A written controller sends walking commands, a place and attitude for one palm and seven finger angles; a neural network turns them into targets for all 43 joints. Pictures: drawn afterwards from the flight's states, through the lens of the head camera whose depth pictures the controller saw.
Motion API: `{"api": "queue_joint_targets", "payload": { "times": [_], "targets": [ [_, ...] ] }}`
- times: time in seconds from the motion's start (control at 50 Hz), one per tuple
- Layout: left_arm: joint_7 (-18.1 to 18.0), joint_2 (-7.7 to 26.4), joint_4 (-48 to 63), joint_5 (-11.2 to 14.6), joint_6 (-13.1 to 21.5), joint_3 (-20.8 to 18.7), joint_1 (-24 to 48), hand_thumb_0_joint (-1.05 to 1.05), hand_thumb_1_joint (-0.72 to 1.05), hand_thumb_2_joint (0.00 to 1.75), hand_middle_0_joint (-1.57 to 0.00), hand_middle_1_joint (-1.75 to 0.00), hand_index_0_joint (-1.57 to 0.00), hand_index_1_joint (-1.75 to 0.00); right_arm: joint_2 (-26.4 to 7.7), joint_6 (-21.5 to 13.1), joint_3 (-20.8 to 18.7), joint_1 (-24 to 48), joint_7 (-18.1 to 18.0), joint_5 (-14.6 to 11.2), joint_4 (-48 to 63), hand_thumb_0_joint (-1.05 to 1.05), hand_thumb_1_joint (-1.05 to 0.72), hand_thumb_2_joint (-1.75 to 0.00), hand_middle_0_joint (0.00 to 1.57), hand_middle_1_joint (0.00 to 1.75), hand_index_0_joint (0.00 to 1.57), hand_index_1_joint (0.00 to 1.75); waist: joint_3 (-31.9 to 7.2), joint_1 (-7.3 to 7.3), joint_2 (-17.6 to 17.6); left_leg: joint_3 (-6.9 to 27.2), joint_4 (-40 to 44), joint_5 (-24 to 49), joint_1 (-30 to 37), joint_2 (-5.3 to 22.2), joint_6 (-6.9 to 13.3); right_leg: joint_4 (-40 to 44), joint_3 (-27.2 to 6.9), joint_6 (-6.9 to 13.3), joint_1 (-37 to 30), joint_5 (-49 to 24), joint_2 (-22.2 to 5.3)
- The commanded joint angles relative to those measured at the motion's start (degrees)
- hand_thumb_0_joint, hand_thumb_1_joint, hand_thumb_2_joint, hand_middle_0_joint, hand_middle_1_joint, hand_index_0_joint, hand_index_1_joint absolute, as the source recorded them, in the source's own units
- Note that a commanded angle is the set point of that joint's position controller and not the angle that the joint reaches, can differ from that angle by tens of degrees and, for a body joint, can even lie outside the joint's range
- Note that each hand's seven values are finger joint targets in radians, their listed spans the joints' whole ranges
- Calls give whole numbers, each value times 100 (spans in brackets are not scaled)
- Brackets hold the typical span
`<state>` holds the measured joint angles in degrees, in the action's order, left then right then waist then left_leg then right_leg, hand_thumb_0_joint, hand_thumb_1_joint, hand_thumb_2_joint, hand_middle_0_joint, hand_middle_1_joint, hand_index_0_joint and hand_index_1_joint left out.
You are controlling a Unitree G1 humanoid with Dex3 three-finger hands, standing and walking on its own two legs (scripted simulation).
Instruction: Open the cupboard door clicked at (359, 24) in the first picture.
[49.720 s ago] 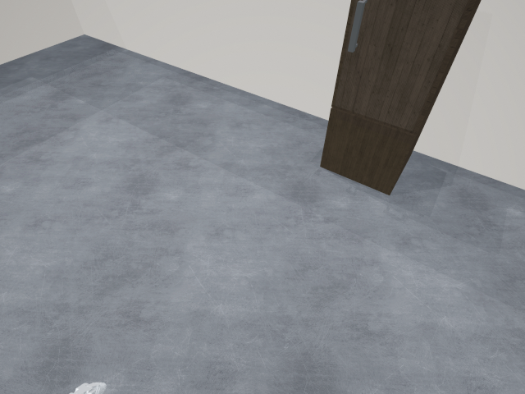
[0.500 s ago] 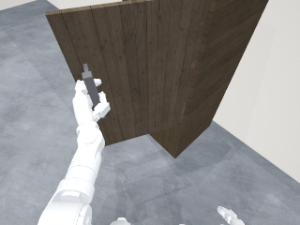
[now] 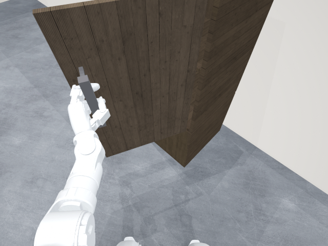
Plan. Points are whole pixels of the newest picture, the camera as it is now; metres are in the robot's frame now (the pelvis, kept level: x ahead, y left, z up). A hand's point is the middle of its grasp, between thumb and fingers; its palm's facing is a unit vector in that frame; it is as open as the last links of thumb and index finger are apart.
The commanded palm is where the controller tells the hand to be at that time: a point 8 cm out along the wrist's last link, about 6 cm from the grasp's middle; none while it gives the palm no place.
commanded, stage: pull the door open along its arc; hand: left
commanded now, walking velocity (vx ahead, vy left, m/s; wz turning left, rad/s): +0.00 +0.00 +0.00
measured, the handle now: (92, 99) +0.48 +0.19 +0.07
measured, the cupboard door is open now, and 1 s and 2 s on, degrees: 65 89 90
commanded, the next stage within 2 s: open thumb and fingers to let go in 0.54 s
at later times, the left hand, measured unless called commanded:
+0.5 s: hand (132, 147) +0.32 +0.07 +0.09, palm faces +0.21 -0.98 +0.02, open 6.6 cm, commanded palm +0.28 +0.12 +0.07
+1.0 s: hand (135, 143) +0.34 +0.06 +0.08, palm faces +0.30 -0.95 -0.02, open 9.2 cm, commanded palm +0.30 +0.11 +0.07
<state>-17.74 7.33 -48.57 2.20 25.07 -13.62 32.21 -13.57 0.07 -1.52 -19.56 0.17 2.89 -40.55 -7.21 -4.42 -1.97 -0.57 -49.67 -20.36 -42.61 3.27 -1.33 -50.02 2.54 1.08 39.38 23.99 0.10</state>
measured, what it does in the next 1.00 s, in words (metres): stands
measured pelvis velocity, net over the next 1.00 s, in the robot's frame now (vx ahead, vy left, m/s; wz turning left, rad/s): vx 0.03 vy -0.03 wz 0.05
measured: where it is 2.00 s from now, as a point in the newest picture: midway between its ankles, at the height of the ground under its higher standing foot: outside the picture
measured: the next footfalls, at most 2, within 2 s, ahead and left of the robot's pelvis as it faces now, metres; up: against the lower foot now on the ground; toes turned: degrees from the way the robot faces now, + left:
none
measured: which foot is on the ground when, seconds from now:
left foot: down 0.00-1.00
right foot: down 0.00-1.00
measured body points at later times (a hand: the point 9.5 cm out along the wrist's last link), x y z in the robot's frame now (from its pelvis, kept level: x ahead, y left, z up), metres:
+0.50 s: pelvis +0.05 +0.01 +0.01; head +0.08 +0.00 +0.46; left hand +0.30 +0.12 +0.09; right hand +0.23 -0.20 -0.08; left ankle +0.04 +0.14 -0.69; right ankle +0.00 -0.11 -0.69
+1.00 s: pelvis +0.03 -0.03 +0.00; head +0.05 -0.06 +0.45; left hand +0.31 +0.11 +0.08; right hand +0.18 -0.25 -0.12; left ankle +0.04 +0.14 -0.69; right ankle +0.00 -0.11 -0.69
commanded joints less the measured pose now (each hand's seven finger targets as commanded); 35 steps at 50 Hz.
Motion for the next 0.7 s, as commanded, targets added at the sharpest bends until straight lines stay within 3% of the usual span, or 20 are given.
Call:
{"api": "queue_joint_targets", "payload": {
  "times": [0.0, 0.04, 0.1, 0.16, 0.26, 0.34, 0.36, 0.38, 0.46, 0.48, 0.54, 0.56, 0.62, 0.68],
  "targets": [
    [36, 566, 1484, 3, 292, 59, 1218, 0, 90, 90, -40, -135, -40, -135, -682, -199, -205, -16, -6, -39, 799, 0, -90, -90, 20, 30, 20, 30, -1787, 206, 257, -139, 563, 764, 1210, -307, 220, 860, -82, -40, -962, -1497, 148],
    [12, 448, 1741, 56, 201, 131, 818, 0, 90, 90, -40, -135, -40, -135, -684, -188, -209, 30, 24, -44, 895, 0, -90, -90, 20, 30, 20, 30, -1766, 257, 418, -158, 587, 917, 1264, -292, 223, 870, -55, -38, -1085, -1669, 165],
    [-2, 262, 2273, 68, 67, 289, 74, 0, 90, 90, -40, -135, -40, -135, -647, -153, -194, 130, 66, -69, 1045, 0, -90, -90, 20, 30, 20, 30, -1748, 396, 249, -175, 650, 1260, 1435, -264, 188, 794, 15, 2, -1239, -1965, 172],
    [-18, 81, 2957, 89, -87, 450, -827, 0, 90, 90, -40, -135, -40, -135, -609, -124, -189, 260, 111, -81, 1250, 0, -90, -90, 20, 30, 20, 30, -1713, 540, 383, -174, 701, 1563, 1545, -250, 178, 761, 63, 25, -1501, -2234, 184],
    [-93, -499, 4598, 58, -454, 1111, -2789, 0, 90, 90, -40, -135, -40, -135, -456, -55, -153, 598, 227, -104, 1630, 0, -90, -90, 20, 30, 20, 30, -1631, 717, 360, -230, 750, 2356, 1859, -204, 154, 712, 120, 35, -1923, -2932, 141],
    [-372, -1063, 6170, -113, -894, 1874, -4438, 0, 90, 90, -40, -135, -40, -135, -309, -16, -126, 844, 294, -98, 1957, 0, -90, -90, 20, 30, 20, 30, -1455, 714, 394, -206, 721, 2814, 2065, -144, 122, 646, 187, 16, -2028, -3275, 110],
    [-476, -1131, 6326, -221, -1038, 2061, -4761, 0, 90, 90, -40, -135, -40, -135, -296, 6, -91, 891, 294, -82, 2021, 0, -90, -90, 20, 30, 20, 30, -1219, 674, 484, -178, 714, 2758, 1995, -144, 132, 686, 187, 16, -2027, -3288, 105],
    [-606, -1212, 6591, -342, -1138, 2251, -4580, 0, 90, 90, -40, -135, -40, -135, -284, 30, -74, 951, 287, -65, 2060, 0, -90, -90, 20, 30, 20, 30, -1120, 569, 460, -139, 682, 2641, 1955, -151, 129, 635, 198, 10, -1902, -3240, 90],
    [-1207, -1532, 6588, -1040, -1428, 2800, -4024, 0, 90, 90, -40, -135, -40, -135, -204, 98, -21, 989, 190, 75, 2046, 0, -90, -90, 20, 30, 20, 30, -1009, 391, 396, -3, 390, 2381, 1844, -203, 137, 494, 151, 43, -1494, -3043, 90],
    [-1273, -1790, 6490, -1000, -1482, 2981, -3816, 0, 90, 90, -40, -135, -40, -135, -175, 88, 1, 1104, 178, 57, 2018, 0, -90, -90, 20, 30, 20, 30, -1020, 352, 206, 2, 331, 2275, 1886, -224, 139, 497, 178, 39, -1353, -2941, 77],
    [-1359, -1750, 6189, -828, -1525, 2889, -2891, 0, 90, 90, -40, -135, -40, -135, -196, 120, 34, 1196, 74, 49, 1820, 0, -90, -90, 20, 30, 20, 30, -1066, 222, 358, 50, 230, 1953, 1850, -287, 134, 517, 161, 13, -1209, -2811, 47],
    [-1324, -1775, 6045, -816, -1550, 2919, -2836, 0, 90, 90, -40, -135, -40, -135, -190, 138, 37, 1150, 36, 44, 1789, 0, -90, -90, 20, 30, 20, 30, -1034, 215, 578, 64, 247, 1896, 1814, -299, 143, 571, 140, -2, -1268, -2807, 48],
    [-1204, -1666, 5880, -789, -1531, 2840, -2478, 0, 90, 90, -40, -135, -40, -135, -166, 184, 32, 1185, -28, 53, 1744, 0, -90, -90, 20, 30, 20, 30, -1282, 260, 438, 35, 235, 1899, 1887, -340, 151, 572, 73, -15, -1345, -2948, -5],
    [-1025, -1584, 5832, -760, -1433, 2784, -2316, 0, 69, 81, -38, -133, -38, -133, -161, 191, 11, 1146, -52, 68, 1743, 0, -90, -90, 20, 30, 20, 30, -1453, 284, 578, 22, 216, 1922, 1892, -350, 168, 588, -4, -55, -1496, -3222, -66]
  ]
}}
